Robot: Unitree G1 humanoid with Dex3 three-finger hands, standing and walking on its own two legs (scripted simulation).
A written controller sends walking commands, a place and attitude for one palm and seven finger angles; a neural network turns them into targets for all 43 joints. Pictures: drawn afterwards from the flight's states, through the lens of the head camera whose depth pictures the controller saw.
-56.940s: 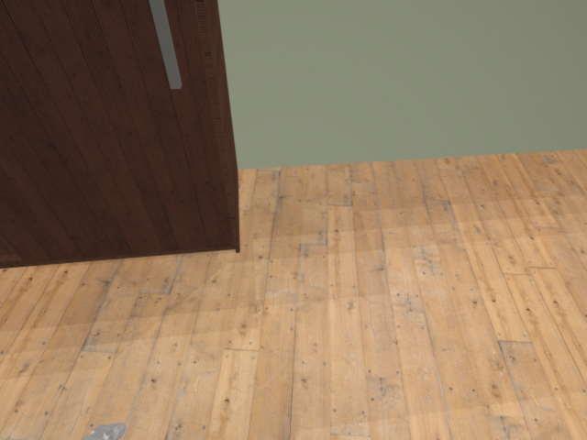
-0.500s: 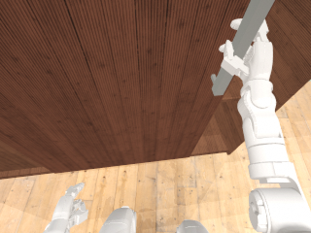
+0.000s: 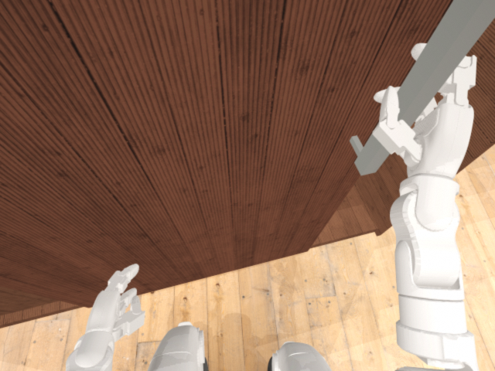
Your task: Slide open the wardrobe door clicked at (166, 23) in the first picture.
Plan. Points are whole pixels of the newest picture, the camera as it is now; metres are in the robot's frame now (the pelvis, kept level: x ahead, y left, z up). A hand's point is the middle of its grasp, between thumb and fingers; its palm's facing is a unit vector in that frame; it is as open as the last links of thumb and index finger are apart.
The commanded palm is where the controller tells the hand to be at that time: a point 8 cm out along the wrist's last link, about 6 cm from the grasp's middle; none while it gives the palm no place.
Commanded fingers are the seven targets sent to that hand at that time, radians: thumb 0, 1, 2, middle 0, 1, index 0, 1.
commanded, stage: step sideways, sliding the door along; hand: right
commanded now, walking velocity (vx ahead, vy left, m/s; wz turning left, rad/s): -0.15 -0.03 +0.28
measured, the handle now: (402, 86) +0.42 -0.21 +0.19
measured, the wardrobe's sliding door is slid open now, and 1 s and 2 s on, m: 0.32 0.51 0.64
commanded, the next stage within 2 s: none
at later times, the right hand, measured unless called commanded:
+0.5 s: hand (299, 144) +0.35 -0.08 +0.18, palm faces +0.20 +0.98 +0.01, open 7.4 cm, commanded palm +0.31 -0.06 +0.17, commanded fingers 0.00 -0.90 -0.90 0.45 1.40 0.45 1.40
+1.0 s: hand (232, 158) +0.33 +0.00 +0.18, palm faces +0.23 +0.97 -0.01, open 7.6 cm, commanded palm +0.29 +0.02 +0.17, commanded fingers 0.00 -0.90 -0.90 0.45 1.40 0.45 1.40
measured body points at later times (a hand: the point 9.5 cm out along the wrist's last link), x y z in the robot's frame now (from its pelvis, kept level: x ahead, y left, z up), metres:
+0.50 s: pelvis +0.04 +0.04 +0.01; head +0.14 +0.06 +0.45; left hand +0.26 +0.25 -0.08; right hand +0.33 -0.13 +0.18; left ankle +0.07 +0.14 -0.72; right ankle +0.05 -0.10 -0.70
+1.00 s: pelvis -0.04 +0.12 +0.00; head +0.03 +0.15 +0.44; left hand +0.14 +0.34 -0.10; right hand +0.31 -0.05 +0.18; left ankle -0.04 +0.23 -0.73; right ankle +0.01 -0.06 -0.70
